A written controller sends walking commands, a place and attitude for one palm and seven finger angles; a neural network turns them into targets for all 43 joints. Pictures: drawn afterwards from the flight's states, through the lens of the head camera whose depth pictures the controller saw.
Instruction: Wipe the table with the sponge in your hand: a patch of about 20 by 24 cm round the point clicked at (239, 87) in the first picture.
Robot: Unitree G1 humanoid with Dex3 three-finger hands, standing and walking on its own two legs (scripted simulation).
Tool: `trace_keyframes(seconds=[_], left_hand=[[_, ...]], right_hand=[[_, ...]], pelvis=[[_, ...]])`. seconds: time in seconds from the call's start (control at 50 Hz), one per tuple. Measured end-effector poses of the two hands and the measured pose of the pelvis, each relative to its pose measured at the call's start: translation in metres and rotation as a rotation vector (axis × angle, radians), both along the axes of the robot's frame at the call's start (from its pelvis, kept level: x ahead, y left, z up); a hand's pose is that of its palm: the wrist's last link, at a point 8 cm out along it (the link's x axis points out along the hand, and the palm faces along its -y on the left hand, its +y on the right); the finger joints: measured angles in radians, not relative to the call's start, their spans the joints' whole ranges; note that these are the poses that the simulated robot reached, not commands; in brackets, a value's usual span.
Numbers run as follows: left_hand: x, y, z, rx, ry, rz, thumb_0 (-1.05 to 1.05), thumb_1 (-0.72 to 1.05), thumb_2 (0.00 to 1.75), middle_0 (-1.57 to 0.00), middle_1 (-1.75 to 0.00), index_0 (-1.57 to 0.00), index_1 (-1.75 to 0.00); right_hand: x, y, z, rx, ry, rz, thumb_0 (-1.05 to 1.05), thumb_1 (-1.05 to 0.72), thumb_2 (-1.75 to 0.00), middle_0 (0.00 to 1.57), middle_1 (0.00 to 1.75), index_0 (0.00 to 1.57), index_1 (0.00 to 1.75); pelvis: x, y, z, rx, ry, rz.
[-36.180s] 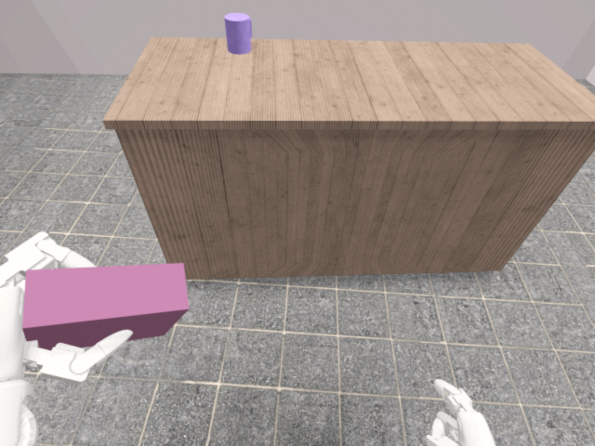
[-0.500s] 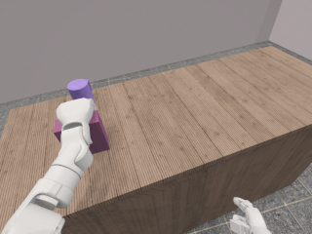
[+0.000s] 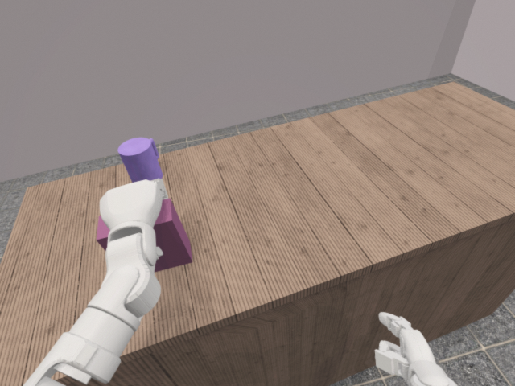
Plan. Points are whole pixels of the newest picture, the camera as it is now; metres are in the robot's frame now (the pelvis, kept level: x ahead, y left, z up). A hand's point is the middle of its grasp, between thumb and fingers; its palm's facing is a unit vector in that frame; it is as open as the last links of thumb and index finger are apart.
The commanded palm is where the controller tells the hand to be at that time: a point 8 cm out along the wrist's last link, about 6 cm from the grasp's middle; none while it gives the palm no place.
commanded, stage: wipe back along the middle lane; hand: left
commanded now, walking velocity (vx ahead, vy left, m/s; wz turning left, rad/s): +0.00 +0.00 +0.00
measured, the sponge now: (153, 247) +0.33 +0.23 +0.05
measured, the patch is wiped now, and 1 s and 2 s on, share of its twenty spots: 0.75 0.75 0.75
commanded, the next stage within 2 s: slide across to the third lane in 0.42 s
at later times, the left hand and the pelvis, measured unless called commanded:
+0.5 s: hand (149, 249) +0.28 +0.20 +0.11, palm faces +0.14 -0.12 -0.98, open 9.5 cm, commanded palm +0.23 +0.19 +0.15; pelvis -0.02 -0.01 +0.00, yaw -1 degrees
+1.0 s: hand (178, 246) +0.28 +0.15 +0.12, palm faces +0.12 -0.12 -0.99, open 9.4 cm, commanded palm +0.25 +0.14 +0.18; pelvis -0.03 -0.02 +0.00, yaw +0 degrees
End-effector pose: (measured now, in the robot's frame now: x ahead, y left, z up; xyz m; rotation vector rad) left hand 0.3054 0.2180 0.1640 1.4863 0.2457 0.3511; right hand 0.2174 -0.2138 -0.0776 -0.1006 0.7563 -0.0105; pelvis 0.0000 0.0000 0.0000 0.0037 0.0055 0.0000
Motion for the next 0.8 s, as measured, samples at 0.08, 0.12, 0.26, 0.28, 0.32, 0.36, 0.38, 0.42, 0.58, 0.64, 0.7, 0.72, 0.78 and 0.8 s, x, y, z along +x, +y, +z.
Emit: trace_keyframes(seconds=[0.08,0.12,0.26,0.28,0.32,0.36,0.38,0.42,0.58,0.64,0.7,0.72,0.78,0.8], left_hand=[[-0.01,-0.006,0.0,-0.013,-0.017,-0.018,0.02,-0.45,1.07,-0.73,-1.47,-0.77,-1.45],[-0.016,-0.008,0.0,-0.022,-0.026,-0.022,0.02,-0.45,1.07,-0.72,-1.47,-0.77,-1.44],[-0.032,-0.012,0.001,-0.053,-0.055,-0.013,0.02,-0.45,1.06,-0.71,-1.48,-0.78,-1.43],[-0.034,-0.013,0.001,-0.056,-0.056,-0.011,0.02,-0.45,1.06,-0.71,-1.48,-0.78,-1.43],[-0.036,-0.014,0.001,-0.058,-0.058,-0.01,0.02,-0.45,1.06,-0.71,-1.48,-0.78,-1.43],[-0.04,-0.015,0.001,-0.062,-0.06,-0.012,0.02,-0.45,1.06,-0.71,-1.48,-0.78,-1.43],[-0.042,-0.015,0.001,-0.063,-0.062,-0.013,0.02,-0.45,1.06,-0.71,-1.48,-0.78,-1.43],[-0.046,-0.018,0.002,-0.062,-0.064,-0.019,0.02,-0.45,1.06,-0.71,-1.48,-0.78,-1.43],[-0.062,-0.026,0.002,-0.069,-0.069,-0.03,0.02,-0.45,1.06,-0.71,-1.48,-0.78,-1.43],[-0.062,-0.029,0.002,-0.064,-0.06,-0.032,0.02,-0.45,1.06,-0.72,-1.48,-0.78,-1.42],[-0.061,-0.033,0.002,-0.055,-0.049,-0.037,0.02,-0.45,1.06,-0.72,-1.47,-0.79,-1.41],[-0.06,-0.035,0.001,-0.051,-0.045,-0.04,0.02,-0.46,1.06,-0.73,-1.47,-0.79,-1.41],[-0.057,-0.04,0.002,-0.045,-0.033,-0.053,0.02,-0.46,1.06,-0.74,-1.46,-0.8,-1.4],[-0.056,-0.042,0.002,-0.044,-0.03,-0.056,0.02,-0.46,1.06,-0.74,-1.45,-0.8,-1.4]], right_hand=[[0.012,0.006,0.007,0.014,-0.038,0.021,0.01,-0.9,-0.9,0.2,0.3,0.2,0.3],[0.017,0.009,0.011,0.021,-0.055,0.032,0.01,-0.9,-0.9,0.2,0.3,0.2,0.3],[0.017,0.012,0.016,0.021,-0.061,0.046,0.01,-0.9,-0.9,0.2,0.3,0.2,0.3],[0.016,0.012,0.016,0.021,-0.063,0.047,0.01,-0.9,-0.9,0.2,0.3,0.2,0.3],[0.014,0.012,0.016,0.023,-0.066,0.047,0.01,-0.9,-0.9,0.2,0.3,0.2,0.3],[0.012,0.011,0.017,0.026,-0.069,0.047,0.01,-0.9,-0.9,0.2,0.3,0.2,0.3],[0.011,0.011,0.017,0.029,-0.072,0.046,0.01,-0.9,-0.9,0.2,0.3,0.2,0.3],[0.008,0.01,0.016,0.034,-0.076,0.044,0.01,-0.9,-0.9,0.2,0.3,0.2,0.3],[-0.001,0.005,0.013,0.038,-0.078,0.038,0.01,-0.9,-0.9,0.2,0.3,0.2,0.3],[-0.004,0.002,0.012,0.03,-0.079,0.038,0.01,-0.9,-0.9,0.2,0.3,0.2,0.3],[-0.006,0.0,0.011,0.027,-0.086,0.037,0.01,-0.9,-0.9,0.2,0.3,0.2,0.3],[-0.006,-0.001,0.011,0.027,-0.089,0.037,0.01,-0.9,-0.9,0.2,0.3,0.2,0.3],[-0.007,-0.003,0.011,0.026,-0.097,0.036,0.01,-0.9,-0.9,0.2,0.3,0.2,0.3],[-0.007,-0.003,0.01,0.026,-0.1,0.037,0.01,-0.9,-0.9,0.2,0.3,0.2,0.3]], pelvis=[[0.0,0.001,0.0,0.0,-0.007,-0.003],[0.0,0.001,-0.001,0.001,-0.011,-0.005],[-0.004,-0.001,-0.001,0.003,-0.028,-0.011],[-0.005,-0.002,-0.001,0.003,-0.03,-0.011],[-0.008,-0.003,-0.002,0.004,-0.033,-0.011],[-0.01,-0.004,-0.002,0.005,-0.035,-0.015],[-0.011,-0.004,-0.002,0.005,-0.036,-0.016],[-0.012,-0.005,-0.002,0.005,-0.039,-0.017],[-0.019,-0.009,-0.003,0.008,-0.053,-0.019],[-0.022,-0.012,-0.003,0.009,-0.059,-0.015],[-0.025,-0.015,-0.003,0.011,-0.062,-0.012],[-0.026,-0.015,-0.003,0.011,-0.063,-0.01],[-0.028,-0.018,-0.003,0.012,-0.065,-0.008],[-0.028,-0.018,-0.003,0.013,-0.065,-0.007]])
